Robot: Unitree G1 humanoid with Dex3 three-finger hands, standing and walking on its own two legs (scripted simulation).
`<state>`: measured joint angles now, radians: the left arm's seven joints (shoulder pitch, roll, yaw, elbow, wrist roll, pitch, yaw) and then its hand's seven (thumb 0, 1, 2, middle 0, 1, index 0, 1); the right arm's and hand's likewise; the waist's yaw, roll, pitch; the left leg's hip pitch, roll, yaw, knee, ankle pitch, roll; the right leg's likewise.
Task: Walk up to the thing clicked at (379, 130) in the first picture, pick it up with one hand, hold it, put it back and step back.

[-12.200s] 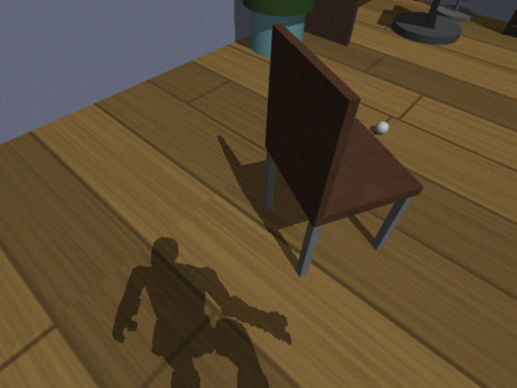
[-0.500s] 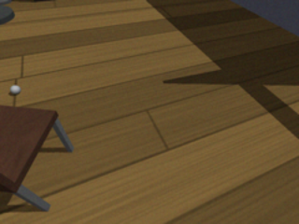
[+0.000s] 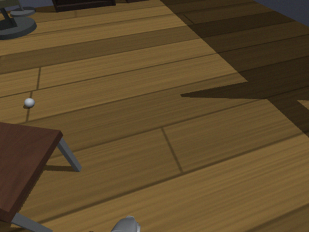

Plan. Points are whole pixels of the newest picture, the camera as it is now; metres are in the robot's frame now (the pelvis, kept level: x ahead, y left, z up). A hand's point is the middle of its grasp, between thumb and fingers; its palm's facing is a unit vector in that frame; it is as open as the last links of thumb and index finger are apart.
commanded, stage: walk up
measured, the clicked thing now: (29, 102) +1.25 +1.22 -0.73
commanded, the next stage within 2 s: none
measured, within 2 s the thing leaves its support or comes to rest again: neither
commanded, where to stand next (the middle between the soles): +1.01 +0.05 m, yaw -2 degrees
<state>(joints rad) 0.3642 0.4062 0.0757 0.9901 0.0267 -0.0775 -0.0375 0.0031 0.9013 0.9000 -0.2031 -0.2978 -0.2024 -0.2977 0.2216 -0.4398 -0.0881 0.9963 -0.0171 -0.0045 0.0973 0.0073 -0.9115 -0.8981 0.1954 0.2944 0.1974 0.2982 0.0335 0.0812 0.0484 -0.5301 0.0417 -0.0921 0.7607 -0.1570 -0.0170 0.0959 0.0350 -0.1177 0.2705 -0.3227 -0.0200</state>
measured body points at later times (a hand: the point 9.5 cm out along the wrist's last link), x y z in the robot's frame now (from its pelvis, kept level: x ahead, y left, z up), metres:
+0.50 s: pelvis +0.26 +0.02 +0.00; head +0.27 +0.02 +0.45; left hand +0.35 +0.34 -0.11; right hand +0.32 -0.30 -0.10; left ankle +0.20 +0.13 -0.74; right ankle +0.40 -0.14 -0.70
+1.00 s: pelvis +0.49 -0.01 +0.00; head +0.50 -0.02 +0.45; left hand +0.51 +0.31 -0.10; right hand +0.57 -0.33 -0.12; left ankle +0.62 +0.14 -0.71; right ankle +0.45 -0.13 -0.74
